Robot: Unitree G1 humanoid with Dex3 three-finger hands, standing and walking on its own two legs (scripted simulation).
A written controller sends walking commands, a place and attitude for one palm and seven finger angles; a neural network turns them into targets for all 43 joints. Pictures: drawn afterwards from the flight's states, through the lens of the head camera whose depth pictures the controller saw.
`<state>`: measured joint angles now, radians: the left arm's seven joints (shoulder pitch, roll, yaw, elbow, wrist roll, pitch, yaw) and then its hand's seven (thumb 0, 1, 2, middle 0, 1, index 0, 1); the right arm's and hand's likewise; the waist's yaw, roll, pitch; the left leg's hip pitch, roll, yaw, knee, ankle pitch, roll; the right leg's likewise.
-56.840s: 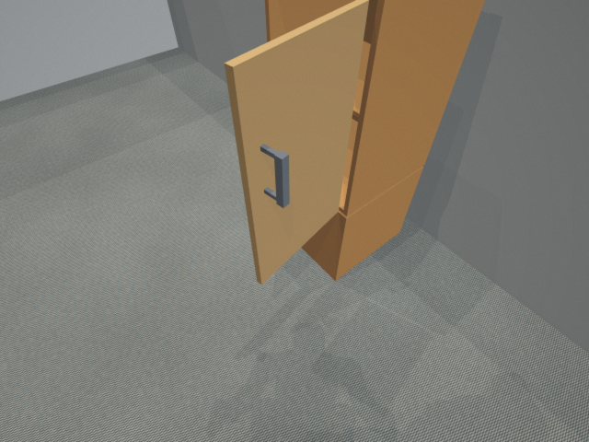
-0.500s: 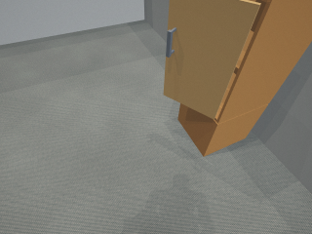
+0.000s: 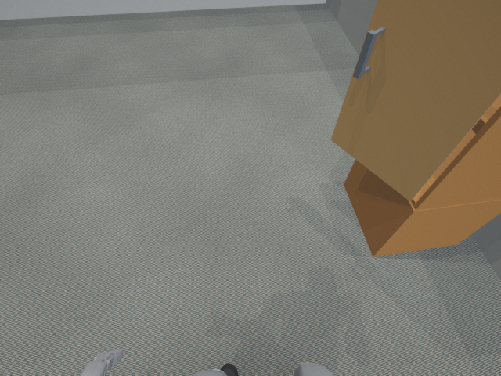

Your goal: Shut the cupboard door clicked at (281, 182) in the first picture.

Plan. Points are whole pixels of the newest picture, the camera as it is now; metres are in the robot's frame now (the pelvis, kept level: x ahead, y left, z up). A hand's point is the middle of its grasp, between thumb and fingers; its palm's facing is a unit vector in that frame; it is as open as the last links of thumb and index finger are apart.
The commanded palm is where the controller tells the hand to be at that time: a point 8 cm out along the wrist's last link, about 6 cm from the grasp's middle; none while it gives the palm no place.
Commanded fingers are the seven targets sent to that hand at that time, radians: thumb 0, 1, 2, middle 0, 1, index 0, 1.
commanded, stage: walk to a spot facing it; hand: left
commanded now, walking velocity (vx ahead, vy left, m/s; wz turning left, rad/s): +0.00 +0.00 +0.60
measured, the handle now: (369, 53) +0.85 -0.29 +0.03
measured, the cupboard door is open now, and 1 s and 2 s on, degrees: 30 30 30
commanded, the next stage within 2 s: turn to face it in 1.32 s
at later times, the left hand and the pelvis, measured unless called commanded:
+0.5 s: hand out of the picture -0.05 +0.18 -0.19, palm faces +0.39 -0.89 -0.25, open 7.3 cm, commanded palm none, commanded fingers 0.00 0.90 0.90 -0.20 -0.30 -0.20 -0.30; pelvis +0.00 -0.03 -0.02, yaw +22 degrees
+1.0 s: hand out of the picture +0.00 +0.15 -0.15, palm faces +0.64 -0.73 -0.24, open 7.3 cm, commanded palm none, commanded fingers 0.00 0.90 0.90 -0.20 -0.30 -0.20 -0.30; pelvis +0.10 -0.01 +0.00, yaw +41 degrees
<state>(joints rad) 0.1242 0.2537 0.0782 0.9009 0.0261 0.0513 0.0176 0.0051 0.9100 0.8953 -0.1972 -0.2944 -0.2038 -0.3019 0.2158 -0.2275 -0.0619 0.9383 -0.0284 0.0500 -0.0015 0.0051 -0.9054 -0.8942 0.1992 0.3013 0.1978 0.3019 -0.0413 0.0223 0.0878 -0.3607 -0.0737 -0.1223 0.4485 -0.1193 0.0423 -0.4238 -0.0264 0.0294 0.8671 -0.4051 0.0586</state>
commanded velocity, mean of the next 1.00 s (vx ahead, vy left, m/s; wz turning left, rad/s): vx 0.17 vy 0.00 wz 0.60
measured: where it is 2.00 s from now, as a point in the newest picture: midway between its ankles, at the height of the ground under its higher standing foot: (187, 349)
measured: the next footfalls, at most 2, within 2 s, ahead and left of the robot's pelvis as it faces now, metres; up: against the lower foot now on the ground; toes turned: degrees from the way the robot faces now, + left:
right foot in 0.10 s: +0.04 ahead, -0.16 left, +0.00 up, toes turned +7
left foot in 0.48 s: -0.01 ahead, +0.11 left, +0.00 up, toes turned +25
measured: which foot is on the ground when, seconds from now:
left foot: down 0.00-0.10, up 0.12-0.46, down 0.48-0.78, up 0.80-1.00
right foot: up 0.00-0.08, down 0.10-0.48, up 0.50-0.76, down 0.78-1.00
